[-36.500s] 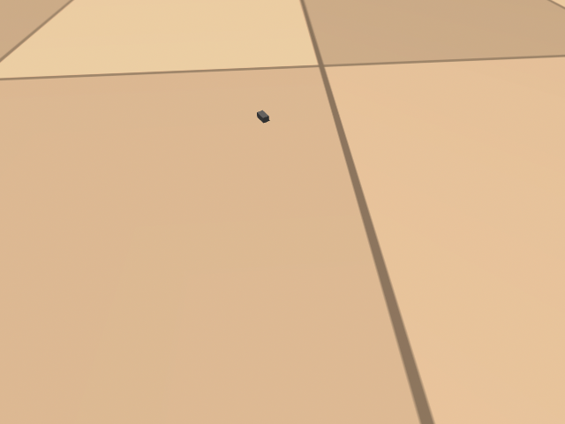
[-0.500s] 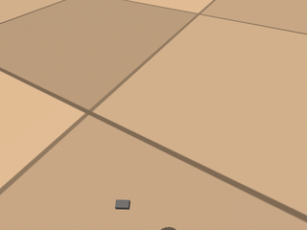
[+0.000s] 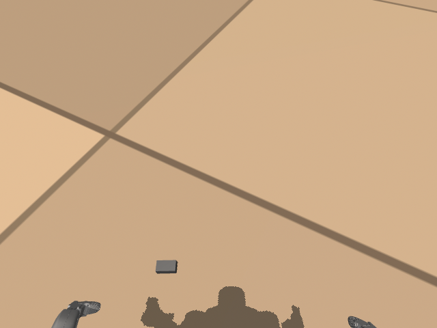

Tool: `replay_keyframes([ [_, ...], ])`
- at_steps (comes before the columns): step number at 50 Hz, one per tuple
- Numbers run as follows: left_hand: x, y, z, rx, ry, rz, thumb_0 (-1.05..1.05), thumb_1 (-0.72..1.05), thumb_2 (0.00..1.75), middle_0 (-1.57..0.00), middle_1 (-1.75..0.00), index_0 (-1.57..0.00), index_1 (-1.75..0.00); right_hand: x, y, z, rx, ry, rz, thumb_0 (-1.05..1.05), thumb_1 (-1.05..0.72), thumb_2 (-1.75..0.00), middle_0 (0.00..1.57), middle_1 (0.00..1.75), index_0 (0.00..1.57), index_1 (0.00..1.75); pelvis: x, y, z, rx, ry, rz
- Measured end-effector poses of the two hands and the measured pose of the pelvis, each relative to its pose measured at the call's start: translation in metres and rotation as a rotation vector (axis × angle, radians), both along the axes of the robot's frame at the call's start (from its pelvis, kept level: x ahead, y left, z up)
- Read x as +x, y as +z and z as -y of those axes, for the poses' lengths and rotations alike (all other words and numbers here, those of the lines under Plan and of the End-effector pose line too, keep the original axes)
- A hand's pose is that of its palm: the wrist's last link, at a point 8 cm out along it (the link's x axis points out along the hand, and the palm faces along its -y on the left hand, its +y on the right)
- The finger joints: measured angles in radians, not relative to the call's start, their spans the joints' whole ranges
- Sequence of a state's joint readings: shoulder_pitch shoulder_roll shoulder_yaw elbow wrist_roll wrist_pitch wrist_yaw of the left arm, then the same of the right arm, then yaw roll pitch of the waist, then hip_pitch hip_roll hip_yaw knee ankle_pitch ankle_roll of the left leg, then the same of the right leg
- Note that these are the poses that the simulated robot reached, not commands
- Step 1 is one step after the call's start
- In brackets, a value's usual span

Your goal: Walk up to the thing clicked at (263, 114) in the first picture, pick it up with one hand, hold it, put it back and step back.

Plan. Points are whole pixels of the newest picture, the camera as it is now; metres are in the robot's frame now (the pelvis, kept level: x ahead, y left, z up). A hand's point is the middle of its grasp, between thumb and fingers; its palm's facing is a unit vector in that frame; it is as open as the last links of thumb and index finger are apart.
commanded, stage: rise first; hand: left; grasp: from above
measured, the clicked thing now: (166, 266) +0.45 +0.24 -0.73
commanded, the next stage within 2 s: none
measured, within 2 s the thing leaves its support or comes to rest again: neither
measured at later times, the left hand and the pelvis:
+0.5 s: hand out of the picture +0.13 +0.27 -0.21, palm faces -0.16 -0.87 -0.47, open 13.6 cm; pelvis +0.00 +0.00 -0.07, yaw +0 degrees
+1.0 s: hand (116, 316) +0.22 +0.30 -0.38, palm faces -0.43 -0.52 -0.74, open 13.3 cm; pelvis -0.06 +0.00 -0.24, yaw -2 degrees
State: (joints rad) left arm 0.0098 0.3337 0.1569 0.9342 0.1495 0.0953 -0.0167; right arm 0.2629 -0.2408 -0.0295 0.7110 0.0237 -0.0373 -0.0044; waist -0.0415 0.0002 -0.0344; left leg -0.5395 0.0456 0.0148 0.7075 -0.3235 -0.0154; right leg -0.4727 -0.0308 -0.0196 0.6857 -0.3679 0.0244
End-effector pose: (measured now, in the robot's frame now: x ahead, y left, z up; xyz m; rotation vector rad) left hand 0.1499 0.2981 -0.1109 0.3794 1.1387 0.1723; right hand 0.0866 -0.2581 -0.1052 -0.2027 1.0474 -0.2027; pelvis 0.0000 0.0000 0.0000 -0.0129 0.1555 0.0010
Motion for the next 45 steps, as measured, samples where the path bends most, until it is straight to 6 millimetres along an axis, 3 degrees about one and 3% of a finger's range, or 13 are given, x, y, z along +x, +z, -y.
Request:
replay_keyframes([
  [5, -0.01, -0.018, -0.005, 0.026, 0.0, -0.016, 0.0, -0.24, 0.88, -0.21, -0.89, -0.21, -0.89, 0.013, -0.012, 0.001, -0.016, 0.025, 0.051, 0.01, -0.88, -0.89, 0.2, 0.3, 0.2, 0.3, -0.001, -0.019, -0.001, -0.003, 0.0, -0.052],
  [11, -0.012, -0.03, -0.006, 0.05, -0.036, 0.013, 0.0, -0.39, 0.91, -0.21, -0.92, -0.19, -0.93, 0.035, -0.027, 0.001, -0.04, 0.05, 0.114, 0.01, -0.89, -0.9, 0.2, 0.3, 0.2, 0.3, -0.001, -0.04, -0.001, -0.01, 0.003, -0.096],
  [21, -0.018, -0.045, -0.007, 0.085, -0.084, -0.014, -0.01, -0.44, 0.92, -0.19, -0.93, -0.17, -0.94, 0.065, -0.038, -0.006, -0.047, 0.097, 0.21, 0.01, -0.88, -0.89, 0.2, 0.3, 0.2, 0.3, -0.001, -0.061, 0.001, -0.021, 0.007, -0.151],
  [32, -0.016, -0.072, -0.008, 0.136, -0.172, 0.007, -0.01, -0.43, 0.88, -0.23, -0.9, -0.21, -0.92, 0.075, -0.068, -0.012, -0.039, 0.137, 0.243, 0.01, -0.9, -0.9, 0.2, 0.3, 0.2, 0.3, -0.01, -0.094, 0.0, -0.031, 0.006, -0.223],
  [38, -0.001, -0.111, -0.018, 0.207, -0.29, 0.015, -0.01, -0.45, 0.88, -0.24, -0.89, -0.22, -0.91, 0.072, -0.105, -0.008, -0.042, 0.171, 0.24, 0.01, -0.91, -0.9, 0.2, 0.3, 0.2, 0.3, -0.023, -0.129, 0.0, -0.032, 0.003, -0.289],
  [45, 0.044, -0.173, -0.021, 0.317, -0.507, 0.114, -0.01, -0.42, 0.87, -0.27, -0.86, -0.25, -0.88, 0.057, -0.177, 0.003, -0.061, 0.181, 0.184, 0.01, -0.92, -0.91, 0.2, 0.3, 0.2, 0.3, -0.045, -0.192, 0.0, -0.034, -0.012, -0.375],
])
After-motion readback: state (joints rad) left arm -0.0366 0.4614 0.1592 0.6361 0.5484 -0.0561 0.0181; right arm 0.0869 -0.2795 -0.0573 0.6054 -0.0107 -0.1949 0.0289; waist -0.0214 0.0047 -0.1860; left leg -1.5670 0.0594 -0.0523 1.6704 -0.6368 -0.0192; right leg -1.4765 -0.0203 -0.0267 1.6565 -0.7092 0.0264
